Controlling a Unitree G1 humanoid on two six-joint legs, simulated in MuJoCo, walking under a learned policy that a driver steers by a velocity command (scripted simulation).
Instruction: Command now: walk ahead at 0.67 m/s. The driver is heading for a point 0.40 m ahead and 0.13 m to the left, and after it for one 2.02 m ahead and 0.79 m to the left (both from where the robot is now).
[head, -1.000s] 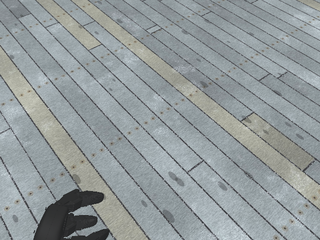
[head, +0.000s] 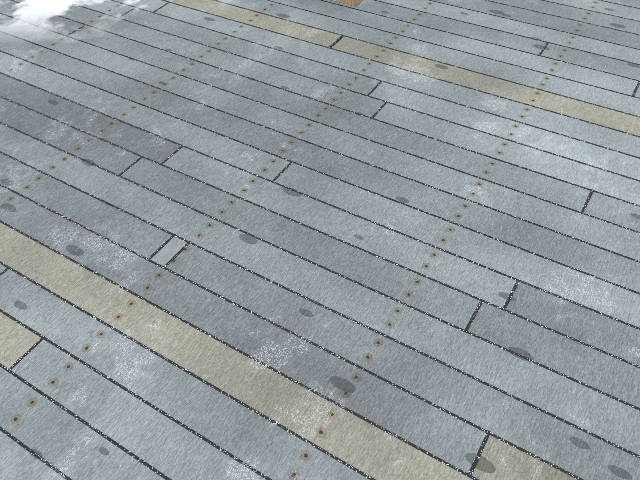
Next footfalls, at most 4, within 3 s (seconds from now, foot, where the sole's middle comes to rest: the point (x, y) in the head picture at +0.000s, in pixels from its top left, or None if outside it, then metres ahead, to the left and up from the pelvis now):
0.40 left None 0.35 0.19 -0.76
1.02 right None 0.45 0.04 -0.76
1.44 left None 0.40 0.22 -0.76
1.80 right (347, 447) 0.59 0.00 -0.76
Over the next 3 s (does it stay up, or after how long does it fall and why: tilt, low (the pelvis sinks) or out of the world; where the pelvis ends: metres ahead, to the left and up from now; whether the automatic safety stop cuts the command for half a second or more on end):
stays up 1.35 0.63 0.01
